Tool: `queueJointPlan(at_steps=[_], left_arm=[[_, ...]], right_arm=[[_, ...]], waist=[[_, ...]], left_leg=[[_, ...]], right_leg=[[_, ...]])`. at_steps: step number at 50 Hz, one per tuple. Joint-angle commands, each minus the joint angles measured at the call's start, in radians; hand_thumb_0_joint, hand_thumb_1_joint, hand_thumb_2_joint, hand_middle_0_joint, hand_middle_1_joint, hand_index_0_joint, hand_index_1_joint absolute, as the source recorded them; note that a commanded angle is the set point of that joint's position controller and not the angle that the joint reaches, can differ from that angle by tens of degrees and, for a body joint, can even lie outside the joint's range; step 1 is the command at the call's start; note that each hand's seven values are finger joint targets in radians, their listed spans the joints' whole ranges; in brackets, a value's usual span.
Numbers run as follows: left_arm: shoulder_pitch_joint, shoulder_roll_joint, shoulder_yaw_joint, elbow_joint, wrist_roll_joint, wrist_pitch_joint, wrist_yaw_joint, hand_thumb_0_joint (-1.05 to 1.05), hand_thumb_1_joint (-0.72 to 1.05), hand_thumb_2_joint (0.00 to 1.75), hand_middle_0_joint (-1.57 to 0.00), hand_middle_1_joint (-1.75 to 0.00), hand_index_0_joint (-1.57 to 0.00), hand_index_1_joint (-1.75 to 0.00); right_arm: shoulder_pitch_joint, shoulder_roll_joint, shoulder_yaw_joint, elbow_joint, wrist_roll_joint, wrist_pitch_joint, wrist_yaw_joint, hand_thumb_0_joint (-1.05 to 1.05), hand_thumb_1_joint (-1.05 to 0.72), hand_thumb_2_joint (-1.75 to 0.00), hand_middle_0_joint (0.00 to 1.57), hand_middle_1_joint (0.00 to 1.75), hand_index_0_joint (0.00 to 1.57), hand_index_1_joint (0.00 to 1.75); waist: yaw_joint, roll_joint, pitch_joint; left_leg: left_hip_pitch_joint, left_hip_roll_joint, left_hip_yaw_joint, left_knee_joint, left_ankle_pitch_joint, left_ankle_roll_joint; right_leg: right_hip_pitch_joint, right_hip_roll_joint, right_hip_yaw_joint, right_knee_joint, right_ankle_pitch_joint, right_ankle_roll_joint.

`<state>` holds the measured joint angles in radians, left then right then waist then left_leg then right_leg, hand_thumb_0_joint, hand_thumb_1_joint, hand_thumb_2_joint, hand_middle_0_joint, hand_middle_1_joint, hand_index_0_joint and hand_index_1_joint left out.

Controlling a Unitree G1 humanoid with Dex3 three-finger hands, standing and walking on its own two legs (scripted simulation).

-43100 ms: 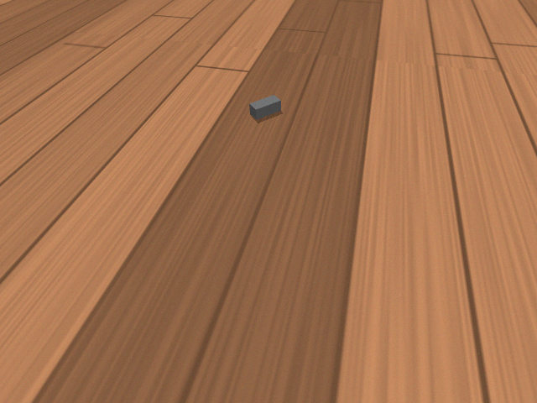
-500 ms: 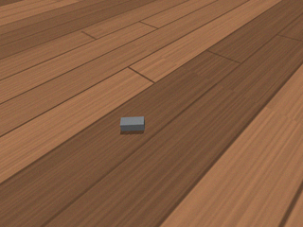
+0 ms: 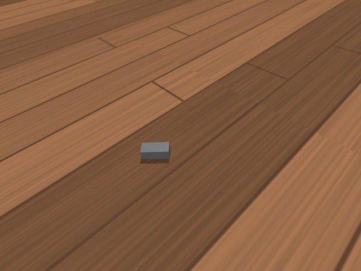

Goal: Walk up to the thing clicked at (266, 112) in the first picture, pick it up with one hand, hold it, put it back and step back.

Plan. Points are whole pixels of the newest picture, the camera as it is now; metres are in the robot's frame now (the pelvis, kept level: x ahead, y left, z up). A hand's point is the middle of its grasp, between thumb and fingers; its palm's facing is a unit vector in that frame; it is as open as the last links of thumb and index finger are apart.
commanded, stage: step back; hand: left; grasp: from above
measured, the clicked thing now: (155, 150) +1.02 +0.26 -0.72
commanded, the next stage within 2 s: stand in 0.34 s
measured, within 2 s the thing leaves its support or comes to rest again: neither
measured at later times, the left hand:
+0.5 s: hand out of the picture +0.13 +0.28 -0.14, palm faces +0.01 -0.94 -0.33, open 7.3 cm
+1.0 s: hand out of the picture +0.10 +0.27 -0.14, palm faces -0.04 -0.94 -0.34, open 7.3 cm
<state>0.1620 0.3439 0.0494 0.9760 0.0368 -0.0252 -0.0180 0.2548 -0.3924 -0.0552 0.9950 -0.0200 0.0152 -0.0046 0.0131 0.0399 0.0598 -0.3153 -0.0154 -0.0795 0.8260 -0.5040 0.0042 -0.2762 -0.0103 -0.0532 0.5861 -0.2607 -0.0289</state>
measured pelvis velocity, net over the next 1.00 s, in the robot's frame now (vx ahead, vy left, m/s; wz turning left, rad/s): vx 0.03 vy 0.01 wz -0.01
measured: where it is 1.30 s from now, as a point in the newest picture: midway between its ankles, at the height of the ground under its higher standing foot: outside the picture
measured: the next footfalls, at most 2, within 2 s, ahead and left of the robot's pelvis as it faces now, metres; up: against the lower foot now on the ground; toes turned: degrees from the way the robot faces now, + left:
left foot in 0.14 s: +0.08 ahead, +0.15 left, +0.00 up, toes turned +0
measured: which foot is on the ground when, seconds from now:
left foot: up 0.00-0.12, down 0.14-1.00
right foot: down 0.00-1.00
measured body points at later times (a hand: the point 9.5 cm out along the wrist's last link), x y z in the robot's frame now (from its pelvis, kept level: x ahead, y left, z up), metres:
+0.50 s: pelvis +0.04 +0.03 +0.01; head +0.06 +0.03 +0.46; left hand +0.13 +0.33 -0.12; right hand +0.16 -0.26 -0.11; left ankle +0.04 +0.15 -0.73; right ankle +0.04 -0.11 -0.73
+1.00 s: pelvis +0.03 +0.01 +0.02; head +0.04 +0.01 +0.47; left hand +0.10 +0.31 -0.11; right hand +0.10 -0.29 -0.12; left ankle +0.04 +0.15 -0.73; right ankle +0.04 -0.11 -0.73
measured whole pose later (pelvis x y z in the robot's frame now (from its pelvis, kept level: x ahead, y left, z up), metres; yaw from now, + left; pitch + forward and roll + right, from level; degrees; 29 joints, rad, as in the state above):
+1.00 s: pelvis +0.03 +0.01 +0.02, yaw +0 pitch -3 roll +0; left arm 0.10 0.35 -0.01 1.14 0.01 -0.02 -0.01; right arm 0.09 -0.35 -0.02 1.16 -0.01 0.00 0.02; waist 0.00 0.01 0.07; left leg -0.11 0.03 0.00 0.31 -0.16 -0.03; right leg -0.12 -0.02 -0.04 0.32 -0.16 0.01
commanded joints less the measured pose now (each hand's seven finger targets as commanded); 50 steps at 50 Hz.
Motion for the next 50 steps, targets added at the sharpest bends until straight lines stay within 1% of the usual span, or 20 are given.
queueJointPlan(at_steps=[1, 5, 7, 8, 9, 10, 11, 12, 14, 16, 17, 19, 21, 25, 30, 34, 37, 46, 49, 50], left_arm=[[-0.067, 0.298, 0.078, -0.062, -0.004, -0.038, 0.030, 0.00, 0.90, 0.90, -0.20, -0.30, -0.20, -0.30], [-0.103, 0.278, 0.064, -0.059, -0.017, -0.028, 0.027, 0.00, 0.90, 0.90, -0.20, -0.30, -0.20, -0.30], [-0.097, 0.257, 0.051, -0.054, -0.023, -0.020, 0.027, 0.00, 0.90, 0.90, -0.20, -0.30, -0.20, -0.30], [-0.083, 0.233, 0.040, -0.055, -0.028, -0.019, 0.029, 0.00, 0.90, 0.90, -0.20, -0.30, -0.20, -0.30], [-0.078, 0.212, 0.034, -0.060, -0.035, -0.018, 0.031, 0.00, 0.90, 0.90, -0.20, -0.30, -0.20, -0.30], [-0.080, 0.207, 0.032, -0.048, -0.047, -0.014, 0.032, 0.00, 0.90, 0.90, -0.20, -0.30, -0.20, -0.30], [-0.090, 0.216, 0.034, -0.028, -0.045, -0.015, 0.035, 0.00, 0.90, 0.90, -0.20, -0.30, -0.20, -0.30], [-0.084, 0.223, 0.030, -0.022, -0.038, -0.019, 0.036, 0.00, 0.90, 0.90, -0.20, -0.30, -0.20, -0.30], [-0.108, 0.247, 0.035, -0.013, -0.035, -0.020, 0.036, 0.00, 0.90, 0.90, -0.20, -0.30, -0.20, -0.30], [-0.112, 0.242, 0.030, -0.006, -0.037, -0.016, 0.036, 0.00, 0.90, 0.90, -0.20, -0.30, -0.20, -0.30], [-0.070, 0.185, 0.006, 0.033, -0.046, -0.008, 0.028, 0.00, 0.90, 0.90, -0.20, -0.30, -0.20, -0.30], [-0.085, 0.194, 0.000, 0.041, -0.043, -0.005, 0.025, 0.00, 0.90, 0.90, -0.20, -0.30, -0.20, -0.30], [-0.104, 0.207, 0.001, 0.051, -0.039, -0.006, 0.026, 0.00, 0.90, 0.90, -0.20, -0.30, -0.20, -0.30], [-0.116, 0.211, -0.009, 0.069, -0.034, -0.012, 0.024, 0.00, 0.90, 0.90, -0.20, -0.30, -0.20, -0.30], [-0.125, 0.209, -0.013, 0.091, -0.030, -0.007, 0.024, 0.00, 0.90, 0.90, -0.20, -0.30, -0.20, -0.30], [-0.129, 0.212, -0.015, 0.098, -0.029, -0.014, 0.023, 0.00, 0.90, 0.90, -0.20, -0.30, -0.20, -0.30], [-0.129, 0.215, -0.014, 0.103, -0.028, -0.018, 0.025, 0.00, 0.90, 0.90, -0.20, -0.30, -0.20, -0.30], [-0.122, 0.228, -0.015, 0.106, -0.025, -0.019, 0.024, 0.00, 0.90, 0.90, -0.20, -0.30, -0.20, -0.30], [-0.118, 0.235, -0.013, 0.106, -0.029, -0.020, 0.024, 0.00, 0.90, 0.90, -0.20, -0.30, -0.20, -0.30], [-0.115, 0.230, -0.013, 0.108, -0.029, -0.018, 0.023, 0.00, 0.90, 0.90, -0.20, -0.30, -0.20, -0.30]], right_arm=[[0.021, -0.170, -0.034, -0.035, -0.005, -0.024, -0.002, 0.00, -0.90, -0.90, 0.20, 0.30, 0.20, 0.30], [0.011, -0.139, -0.025, -0.014, -0.008, -0.036, 0.000, 0.00, -0.90, -0.90, 0.20, 0.30, 0.20, 0.30], [0.016, -0.141, -0.032, 0.005, -0.013, -0.045, -0.006, 0.00, -0.90, -0.90, 0.20, 0.30, 0.20, 0.30], [-0.002, -0.158, -0.038, 0.005, -0.016, -0.048, -0.010, 0.00, -0.90, -0.90, 0.20, 0.30, 0.20, 0.30], [-0.009, -0.198, -0.046, 0.000, -0.019, -0.053, -0.015, 0.00, -0.90, -0.90, 0.20, 0.30, 0.20, 0.30], [-0.096, -0.222, -0.039, -0.017, -0.007, -0.052, -0.012, 0.00, -0.90, -0.90, 0.20, 0.30, 0.20, 0.30], [-0.137, -0.216, -0.033, -0.015, -0.002, -0.048, -0.007, 0.00, -0.90, -0.90, 0.20, 0.30, 0.20, 0.30], [-0.161, -0.198, -0.028, -0.010, -0.001, -0.046, -0.005, 0.00, -0.90, -0.90, 0.20, 0.30, 0.20, 0.30], [-0.142, -0.175, -0.020, 0.000, -0.003, -0.043, -0.008, 0.00, -0.90, -0.90, 0.20, 0.30, 0.20, 0.30], [-0.144, -0.176, -0.022, 0.017, -0.001, -0.043, -0.012, 0.00, -0.90, -0.90, 0.20, 0.30, 0.20, 0.30], [-0.153, -0.186, -0.008, 0.018, 0.009, -0.057, -0.009, 0.00, -0.90, -0.90, 0.20, 0.30, 0.20, 0.30], [-0.177, -0.191, -0.009, 0.027, 0.010, -0.063, -0.008, 0.00, -0.90, -0.90, 0.20, 0.30, 0.20, 0.30], [-0.187, -0.182, -0.007, 0.034, 0.011, -0.066, -0.009, 0.00, -0.90, -0.90, 0.20, 0.30, 0.20, 0.30], [-0.206, -0.171, -0.002, 0.044, 0.016, -0.059, -0.008, 0.00, -0.90, -0.90, 0.20, 0.30, 0.20, 0.30], [-0.247, -0.168, 0.000, 0.053, 0.014, -0.052, -0.004, 0.00, -0.90, -0.90, 0.20, 0.30, 0.20, 0.30], [-0.250, -0.162, 0.002, 0.060, 0.012, -0.051, 0.002, 0.00, -0.90, -0.90, 0.20, 0.30, 0.20, 0.30], [-0.260, -0.155, 0.003, 0.064, 0.014, -0.051, 0.004, 0.00, -0.90, -0.90, 0.20, 0.30, 0.20, 0.30], [-0.234, -0.152, 0.008, 0.088, 0.010, -0.044, 0.013, 0.00, -0.90, -0.90, 0.20, 0.30, 0.20, 0.30], [-0.216, -0.151, 0.010, 0.091, 0.009, -0.045, 0.012, 0.00, -0.90, -0.90, 0.20, 0.30, 0.20, 0.30], [-0.214, -0.155, 0.011, 0.095, 0.008, -0.045, 0.011, 0.00, -0.90, -0.90, 0.20, 0.30, 0.20, 0.30]], waist=[[0.013, -0.168, 0.000], [-0.006, -0.209, -0.042], [-0.023, -0.165, -0.073], [-0.016, -0.117, -0.102], [-0.009, -0.031, -0.145], [0.021, 0.018, -0.134], [0.023, 0.034, -0.111], [0.030, 0.021, -0.114], [0.005, 0.015, -0.123], [0.000, 0.042, -0.123], [0.015, 0.039, -0.136], [0.006, 0.043, -0.129], [0.002, 0.020, -0.138], [-0.007, -0.022, -0.144], [-0.005, -0.016, -0.100], [-0.008, -0.032, -0.086], [-0.008, -0.038, -0.104], [-0.010, -0.056, -0.065], [-0.013, -0.053, -0.088], [-0.011, -0.048, -0.073]], left_leg=[[-0.081, 0.039, -0.039, 0.003, 0.051, 0.001], [0.037, 0.024, 0.073, -0.250, 0.129, -0.003], [0.137, 0.023, 0.072, -0.406, 0.319, 0.003], [0.192, 0.063, 0.016, -0.398, 0.455, 0.020], [0.201, 0.163, -0.096, -0.397, 0.589, 0.051], [0.111, 0.204, -0.150, -0.387, 0.532, 0.098], [0.041, 0.207, -0.135, -0.378, 0.496, 0.109], [0.045, 0.182, -0.090, -0.365, 0.507, 0.083], [0.051, 0.134, -0.042, -0.365, 0.557, 0.039], [0.083, 0.138, -0.049, -0.388, 0.588, 0.035], [0.152, 0.162, -0.067, -0.438, 0.610, 0.042], [0.183, 0.179, -0.079, -0.452, 0.664, 0.037], [0.211, 0.167, -0.050, -0.451, 0.733, 0.027], [0.250, 0.156, -0.019, -0.463, 0.705, 0.018], [0.234, 0.153, -0.013, -0.525, 0.557, 0.014], [0.222, 0.145, -0.005, -0.547, 0.495, 0.009], [0.252, 0.146, -0.001, -0.544, 0.504, 0.006], [0.207, 0.134, -0.003, -0.564, 0.359, 0.000], [0.206, 0.139, -0.002, -0.567, 0.383, 0.002], [0.189, 0.136, -0.004, -0.569, 0.359, 0.000]], right_leg=[[0.016, -0.269, 0.330, -0.290, -0.146, -0.131], [0.037, -0.220, 0.195, -0.192, 0.114, -0.110], [0.034, -0.190, 0.137, -0.089, 0.277, -0.067], [0.016, -0.164, 0.112, -0.032, 0.346, -0.037], [0.019, -0.111, 0.069, 0.026, 0.306, -0.005], [0.053, -0.049, 0.042, -0.001, 0.107, 0.015], [0.120, -0.049, 0.054, -0.042, 0.021, 0.009], [0.152, -0.077, 0.071, -0.093, 0.071, 0.001], [0.178, -0.114, 0.099, -0.087, 0.212, -0.011], [0.168, -0.112, 0.075, -0.080, 0.240, -0.009], [0.160, -0.099, 0.086, -0.095, 0.239, -0.002], [0.158, -0.092, 0.076, -0.130, 0.236, 0.007], [0.184, -0.104, 0.079, -0.148, 0.297, 0.009], [0.205, -0.122, 0.091, -0.199, 0.370, 0.012], [0.191, -0.119, 0.092, -0.262, 0.241, 0.019], [0.190, -0.126, 0.102, -0.296, 0.218, 0.020], [0.184, -0.131, 0.105, -0.302, 0.237, 0.018], [0.147, -0.132, 0.126, -0.356, 0.059, 0.019], [0.172, -0.136, 0.129, -0.342, 0.106, 0.014], [0.164, -0.130, 0.127, -0.348, 0.079, 0.016]])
